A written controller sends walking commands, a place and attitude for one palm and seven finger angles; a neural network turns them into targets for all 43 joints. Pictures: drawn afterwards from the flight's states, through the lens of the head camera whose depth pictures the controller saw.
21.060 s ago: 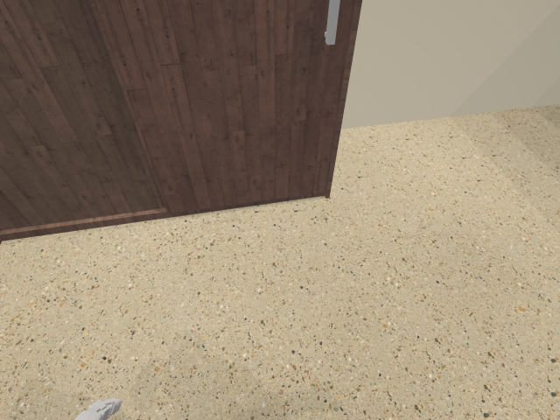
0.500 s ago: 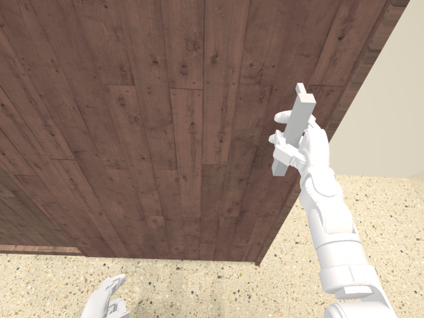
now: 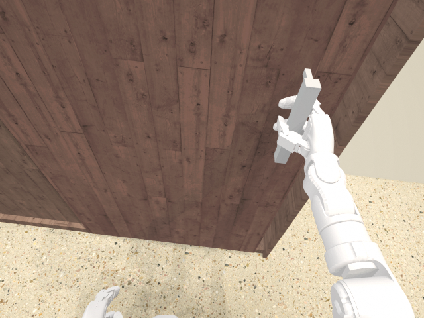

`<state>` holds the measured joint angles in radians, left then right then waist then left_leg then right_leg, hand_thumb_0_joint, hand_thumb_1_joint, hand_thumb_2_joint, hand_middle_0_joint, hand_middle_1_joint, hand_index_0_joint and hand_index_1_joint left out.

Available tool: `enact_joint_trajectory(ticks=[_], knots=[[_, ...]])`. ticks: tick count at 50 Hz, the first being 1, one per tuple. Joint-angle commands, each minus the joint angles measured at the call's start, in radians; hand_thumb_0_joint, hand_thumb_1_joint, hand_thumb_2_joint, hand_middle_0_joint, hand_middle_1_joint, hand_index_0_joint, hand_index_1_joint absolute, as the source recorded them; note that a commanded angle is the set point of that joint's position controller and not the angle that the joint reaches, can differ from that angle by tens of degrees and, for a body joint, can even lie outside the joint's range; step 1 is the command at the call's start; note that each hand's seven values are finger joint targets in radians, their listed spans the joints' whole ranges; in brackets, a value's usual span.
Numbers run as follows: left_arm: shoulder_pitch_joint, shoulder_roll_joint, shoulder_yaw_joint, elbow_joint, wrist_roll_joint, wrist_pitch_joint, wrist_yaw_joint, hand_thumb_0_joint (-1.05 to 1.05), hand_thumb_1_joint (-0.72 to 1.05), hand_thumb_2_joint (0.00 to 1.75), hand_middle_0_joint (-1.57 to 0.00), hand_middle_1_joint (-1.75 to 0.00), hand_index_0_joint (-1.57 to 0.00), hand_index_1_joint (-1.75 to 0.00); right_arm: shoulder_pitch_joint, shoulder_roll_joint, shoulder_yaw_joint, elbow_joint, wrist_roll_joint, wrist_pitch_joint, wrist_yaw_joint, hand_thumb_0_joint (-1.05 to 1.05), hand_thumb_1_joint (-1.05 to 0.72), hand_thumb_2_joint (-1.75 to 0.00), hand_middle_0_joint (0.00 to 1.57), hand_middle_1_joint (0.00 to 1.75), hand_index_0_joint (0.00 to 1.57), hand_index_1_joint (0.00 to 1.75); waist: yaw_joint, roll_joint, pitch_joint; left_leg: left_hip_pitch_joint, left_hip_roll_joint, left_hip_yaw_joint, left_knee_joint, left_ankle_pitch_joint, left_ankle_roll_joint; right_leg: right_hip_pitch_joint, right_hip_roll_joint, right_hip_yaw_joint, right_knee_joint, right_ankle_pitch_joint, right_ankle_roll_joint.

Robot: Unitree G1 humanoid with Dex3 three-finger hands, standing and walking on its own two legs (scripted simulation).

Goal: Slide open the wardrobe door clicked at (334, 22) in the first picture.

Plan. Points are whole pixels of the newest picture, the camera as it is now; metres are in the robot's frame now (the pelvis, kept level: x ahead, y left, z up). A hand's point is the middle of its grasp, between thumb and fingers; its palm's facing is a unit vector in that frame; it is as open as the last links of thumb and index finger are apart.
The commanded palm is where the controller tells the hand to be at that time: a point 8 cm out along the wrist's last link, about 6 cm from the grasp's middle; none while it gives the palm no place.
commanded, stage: step sideways, sliding the door along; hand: right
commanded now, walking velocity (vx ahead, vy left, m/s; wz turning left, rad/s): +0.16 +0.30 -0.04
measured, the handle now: (292, 119) +0.46 -0.12 +0.13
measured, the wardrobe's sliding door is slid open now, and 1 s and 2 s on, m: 0.05 0.19 0.52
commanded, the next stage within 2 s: none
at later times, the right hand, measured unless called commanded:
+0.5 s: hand (259, 132) +0.42 -0.05 +0.13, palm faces +0.10 +0.99 -0.06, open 5.9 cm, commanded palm +0.40 -0.05 +0.13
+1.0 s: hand (202, 125) +0.43 +0.06 +0.13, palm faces +0.34 +0.94 -0.06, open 6.1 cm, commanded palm +0.40 +0.08 +0.13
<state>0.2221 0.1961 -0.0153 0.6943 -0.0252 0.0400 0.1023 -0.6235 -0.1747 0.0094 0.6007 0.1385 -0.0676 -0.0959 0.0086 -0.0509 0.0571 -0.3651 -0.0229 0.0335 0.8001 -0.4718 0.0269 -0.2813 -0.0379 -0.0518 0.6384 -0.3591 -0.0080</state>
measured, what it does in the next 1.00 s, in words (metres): steps to the left: right foot, then left foot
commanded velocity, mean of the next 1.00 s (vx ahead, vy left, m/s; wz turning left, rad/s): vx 0.02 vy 0.30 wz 0.05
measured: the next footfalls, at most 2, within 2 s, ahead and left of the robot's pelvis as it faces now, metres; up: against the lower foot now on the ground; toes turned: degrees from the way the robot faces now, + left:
right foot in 0.32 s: +0.06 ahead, -0.08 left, +0.00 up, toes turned -10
left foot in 0.66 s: +0.13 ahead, +0.35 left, +0.00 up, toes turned +1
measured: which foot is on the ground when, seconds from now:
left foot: down 0.00-0.32, up 0.34-0.64, down 0.66-0.80, up 0.82-1.00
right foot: down 0.00-0.08, up 0.10-0.30, down 0.32-0.68, up 0.70-0.80, down 0.82-1.00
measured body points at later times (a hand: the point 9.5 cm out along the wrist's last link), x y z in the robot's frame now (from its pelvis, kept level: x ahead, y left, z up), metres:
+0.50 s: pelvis +0.00 +0.10 +0.01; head +0.09 +0.08 +0.45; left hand +0.19 +0.31 -0.11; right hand +0.41 -0.10 +0.14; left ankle +0.05 +0.26 -0.66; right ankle +0.02 -0.07 -0.72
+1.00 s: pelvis +0.05 +0.29 +0.00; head +0.15 +0.26 +0.43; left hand +0.27 +0.48 -0.12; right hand +0.40 +0.01 +0.14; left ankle +0.10 +0.43 -0.70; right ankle +0.03 +0.06 -0.72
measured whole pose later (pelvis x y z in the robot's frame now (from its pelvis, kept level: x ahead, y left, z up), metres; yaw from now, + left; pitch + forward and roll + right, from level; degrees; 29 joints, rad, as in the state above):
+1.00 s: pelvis +0.05 +0.29 +0.00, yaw -7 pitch -2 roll +2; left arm 0.11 0.21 0.05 0.62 -0.04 -0.08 0.01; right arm -0.54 -0.22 -0.06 0.22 0.12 -0.08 -0.13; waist -0.13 -0.05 0.28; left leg -0.42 0.03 0.04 0.88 -0.43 -0.01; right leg -0.26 -0.27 -0.01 0.62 -0.30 0.14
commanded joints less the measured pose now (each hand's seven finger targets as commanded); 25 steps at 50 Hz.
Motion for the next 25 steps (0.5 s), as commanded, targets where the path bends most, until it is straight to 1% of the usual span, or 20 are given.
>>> enact_joint_trajectory(ticks=[1,2,3,4,5,6,7,8,10,11,13,14,15,16,17,18,19,20,22,25], knots=[[-0.087,0.163,0.047,-0.134,-0.003,-0.043,0.013,0.00,0.90,0.90,-0.20,-0.30,-0.20,-0.30,-0.515,-0.052,0.012,-0.240,-0.034,-0.079,0.030,0.00,-0.90,-0.90,0.45,1.40,0.45,1.40,0.023,-0.038,-0.283,0.163,0.011,0.003,-0.237,0.139,0.014,0.137,-0.252,0.181,-0.050,0.389,-0.136],[-0.081,0.168,0.052,-0.134,-0.008,-0.049,0.014,0.00,0.90,0.90,-0.20,-0.30,-0.20,-0.30,-0.509,-0.079,-0.003,-0.242,-0.048,-0.076,0.031,0.00,-0.90,-0.90,0.45,1.40,0.45,1.40,0.021,0.018,-0.288,0.269,0.038,-0.032,-0.316,0.230,0.031,0.033,-0.180,0.098,0.036,0.302,-0.093],[-0.086,0.140,0.050,-0.140,-0.011,-0.055,0.016,0.00,0.90,0.90,-0.20,-0.30,-0.20,-0.30,-0.506,-0.089,-0.010,-0.251,-0.056,-0.077,0.029,0.00,-0.90,-0.90,0.45,1.40,0.45,1.40,0.020,0.175,-0.295,0.338,0.159,-0.195,-0.405,0.288,0.087,-0.084,-0.083,-0.003,0.189,0.182,-0.044],[-0.106,0.122,0.050,-0.143,-0.010,-0.064,0.014,0.00,0.90,0.90,-0.20,-0.30,-0.20,-0.30,-0.503,-0.116,-0.034,-0.230,-0.073,-0.079,0.022,0.00,-0.90,-0.90,0.45,1.40,0.45,1.40,0.007,0.304,-0.250,0.351,0.278,-0.380,-0.476,0.297,0.169,-0.236,0.026,-0.015,0.348,-0.150,-0.002],[-0.119,0.131,0.063,-0.136,-0.013,-0.075,0.012,0.00,0.90,0.90,-0.20,-0.30,-0.20,-0.30,-0.482,-0.140,-0.066,-0.214,-0.069,-0.074,0.018,0.00,-0.90,-0.90,0.45,1.40,0.45,1.40,-0.028,0.337,-0.197,0.326,0.342,-0.496,-0.507,0.331,0.221,-0.305,0.023,0.049,0.520,-0.236,0.003],[-0.109,0.129,0.060,-0.117,-0.004,-0.086,0.010,0.00,0.90,0.90,-0.20,-0.30,-0.20,-0.30,-0.509,-0.100,-0.041,-0.232,-0.069,-0.085,0.020,0.00,-0.90,-0.90,0.45,1.40,0.45,1.40,-0.020,0.270,-0.176,0.331,0.347,-0.468,-0.481,0.433,0.241,-0.326,0.007,0.084,0.586,-0.203,0.009],[-0.102,0.123,0.060,-0.101,0.001,-0.095,0.006,0.00,0.90,0.90,-0.20,-0.30,-0.20,-0.30,-0.544,-0.087,-0.031,-0.276,-0.077,-0.100,0.021,0.00,-0.90,-0.90,0.45,1.40,0.45,1.40,-0.007,0.175,-0.211,0.388,0.341,-0.402,-0.422,0.581,0.257,-0.328,-0.012,0.091,0.564,-0.183,0.012],[-0.084,0.116,0.055,-0.099,0.010,-0.094,0.005,0.00,0.90,0.90,-0.20,-0.30,-0.20,-0.30,-0.542,-0.079,-0.030,-0.298,-0.089,-0.121,0.022,0.00,-0.90,-0.90,0.45,1.40,0.45,1.40,-0.007,0.153,-0.243,0.387,0.293,-0.277,-0.381,0.678,0.227,-0.264,-0.018,0.054,0.502,-0.154,0.014],[-0.096,0.106,0.052,-0.112,0.023,-0.091,0.010,0.00,0.90,0.90,-0.20,-0.30,-0.20,-0.30,-0.529,-0.079,-0.036,-0.315,-0.095,-0.139,0.026,0.00,-0.90,-0.90,0.45,1.40,0.45,1.40,-0.018,0.202,-0.282,0.359,0.233,-0.174,-0.361,0.728,0.187,-0.168,-0.005,-0.026,0.342,-0.092,0.015],[-0.099,0.103,0.050,-0.123,0.025,-0.092,0.012,0.00,0.90,0.90,-0.20,-0.30,-0.20,-0.30,-0.551,-0.053,-0.008,-0.358,-0.093,-0.146,0.031,0.00,-0.90,-0.90,0.45,1.40,0.45,1.40,-0.019,0.221,-0.304,0.366,0.222,-0.160,-0.352,0.721,0.181,-0.132,-0.003,-0.049,0.242,-0.070,0.017],[-0.096,0.098,0.044,-0.126,0.025,-0.099,0.014,0.00,0.90,0.90,-0.20,-0.30,-0.20,-0.30,-0.555,-0.030,0.026,-0.400,-0.085,-0.156,0.034,0.00,-0.90,-0.90,0.45,1.40,0.45,1.40,-0.004,0.189,-0.336,0.319,0.178,-0.107,-0.291,0.679,0.146,0.015,-0.010,-0.089,-0.010,0.068,0.015],[-0.074,0.116,0.055,-0.120,0.022,-0.107,0.017,0.00,0.90,0.90,-0.20,-0.30,-0.20,-0.30,-0.566,-0.046,0.026,-0.439,-0.081,-0.162,0.034,0.00,-0.90,-0.90,0.45,1.40,0.45,1.40,0.015,0.156,-0.372,0.210,0.159,-0.094,-0.199,0.636,0.105,0.197,-0.051,-0.073,-0.163,0.184,-0.001],[-0.062,0.146,0.073,-0.123,0.017,-0.113,0.012,0.00,0.90,0.90,-0.20,-0.30,-0.20,-0.30,-0.563,-0.021,0.056,-0.461,-0.073,-0.170,0.037,0.00,-0.90,-0.90,0.45,1.40,0.45,1.40,0.044,0.025,-0.407,-0.018,0.111,-0.057,-0.013,0.502,0.031,0.449,-0.195,0.113,-0.273,0.339,-0.071],[-0.085,0.169,0.085,-0.141,0.009,-0.120,-0.006,0.00,0.90,0.90,-0.20,-0.30,-0.20,-0.30,-0.560,0.047,0.108,-0.494,-0.049,-0.174,0.047,0.00,-0.90,-0.90,0.45,1.40,0.45,1.40,0.040,-0.240,-0.452,-0.307,0.009,-0.054,0.285,0.011,-0.048,0.649,-0.515,0.504,-0.238,0.688,-0.225],[-0.149,0.145,0.073,-0.162,0.000,-0.111,-0.028,0.00,0.90,0.90,-0.20,-0.30,-0.20,-0.30,-0.567,0.059,0.112,-0.475,-0.043,-0.176,0.048,0.00,-0.90,-0.90,0.45,1.40,0.45,1.40,0.020,-0.163,-0.420,-0.339,0.037,-0.185,0.516,-0.063,-0.025,0.620,-0.617,0.597,-0.239,0.721,-0.294],[-0.141,0.127,0.079,-0.137,0.006,-0.102,-0.028,0.00,0.90,0.90,-0.20,-0.30,-0.20,-0.30,-0.540,-0.020,0.051,-0.510,-0.049,-0.173,0.048,0.00,-0.90,-0.90,0.45,1.40,0.45,1.40,0.018,-0.046,-0.366,-0.402,0.077,-0.192,0.544,-0.028,-0.006,0.579,-0.601,0.550,-0.209,0.764,-0.299],[-0.153,0.144,0.082,-0.131,0.011,-0.095,-0.033,0.00,0.90,0.90,-0.20,-0.30,-0.20,-0.30,-0.588,-0.010,0.078,-0.586,-0.056,-0.175,0.059,0.00,-0.90,-0.90,0.45,1.40,0.45,1.40,0.025,-0.005,-0.329,-0.425,0.106,-0.194,0.499,-0.021,-0.013,0.537,-0.577,0.475,-0.189,0.745,-0.276],[-0.157,0.148,0.087,-0.124,0.010,-0.093,-0.033,0.00,0.90,0.90,-0.20,-0.30,-0.20,-0.30,-0.589,-0.021,0.069,-0.581,-0.065,-0.169,0.058,0.00,-0.90,-0.90,0.45,1.40,0.45,1.40,0.019,-0.005,-0.308,-0.411,0.125,-0.189,0.418,-0.017,-0.018,0.502,-0.549,0.400,-0.181,0.705,-0.246],[-0.136,0.160,0.093,-0.126,-0.002,-0.095,-0.032,0.00,0.90,0.90,-0.20,-0.30,-0.20,-0.30,-0.574,0.030,0.114,-0.569,-0.073,-0.147,0.060,0.00,-0.90,-0.90,0.45,1.40,0.45,1.40,0.022,-0.059,-0.320,-0.298,0.112,-0.092,0.270,0.075,-0.034,0.432,-0.445,0.216,-0.177,0.647,-0.176],[-0.123,0.158,0.094,-0.152,-0.015,-0.113,-0.037,0.00,0.90,0.90,-0.20,-0.30,-0.20,-0.30,-0.545,0.080,0.158,-0.546,-0.073,-0.130,0.069,0.00,-0.90,-0.90,0.45,1.40,0.45,1.40,0.034,-0.217,-0.339,-0.102,0.086,0.032,0.074,0.122,-0.048,0.331,-0.349,0.039,-0.181,0.610,-0.124]])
